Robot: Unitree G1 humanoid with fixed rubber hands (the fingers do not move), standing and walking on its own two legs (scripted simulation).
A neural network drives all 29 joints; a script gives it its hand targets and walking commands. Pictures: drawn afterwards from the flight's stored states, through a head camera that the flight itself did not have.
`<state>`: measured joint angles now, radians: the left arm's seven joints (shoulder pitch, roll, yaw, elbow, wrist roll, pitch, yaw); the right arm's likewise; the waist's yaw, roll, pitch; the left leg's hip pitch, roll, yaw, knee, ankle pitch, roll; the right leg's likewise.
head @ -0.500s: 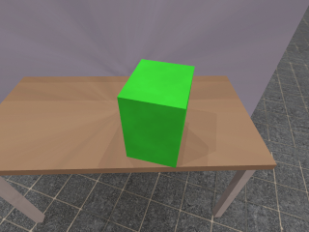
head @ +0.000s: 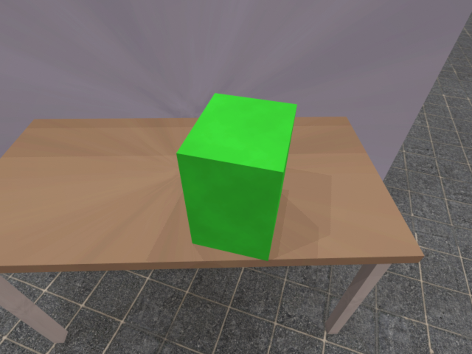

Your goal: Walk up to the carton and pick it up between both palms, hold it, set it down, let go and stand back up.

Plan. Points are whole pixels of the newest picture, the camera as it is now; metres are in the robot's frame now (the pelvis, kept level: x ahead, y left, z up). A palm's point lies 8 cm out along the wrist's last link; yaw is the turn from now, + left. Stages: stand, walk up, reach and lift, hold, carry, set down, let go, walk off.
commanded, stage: stand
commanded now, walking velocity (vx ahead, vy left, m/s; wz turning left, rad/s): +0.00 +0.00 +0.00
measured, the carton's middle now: (241, 177) +0.51 +0.00 +0.02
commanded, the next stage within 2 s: none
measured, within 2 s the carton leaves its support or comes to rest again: neither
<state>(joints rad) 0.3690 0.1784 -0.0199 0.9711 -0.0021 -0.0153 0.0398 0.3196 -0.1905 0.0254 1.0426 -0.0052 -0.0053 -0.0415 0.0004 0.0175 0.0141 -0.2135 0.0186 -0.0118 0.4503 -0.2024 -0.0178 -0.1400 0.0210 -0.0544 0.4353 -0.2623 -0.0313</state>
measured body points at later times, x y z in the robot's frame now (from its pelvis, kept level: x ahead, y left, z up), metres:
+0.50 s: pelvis +0.00 +0.00 +0.00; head -0.01 +0.00 +0.45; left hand -0.01 +0.23 -0.15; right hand -0.01 -0.23 -0.16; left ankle +0.03 +0.13 -0.74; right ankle -0.01 -0.10 -0.74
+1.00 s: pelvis +0.01 +0.01 +0.00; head +0.01 +0.01 +0.45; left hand +0.00 +0.23 -0.15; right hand +0.00 -0.22 -0.16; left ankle +0.03 +0.13 -0.74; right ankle -0.01 -0.10 -0.74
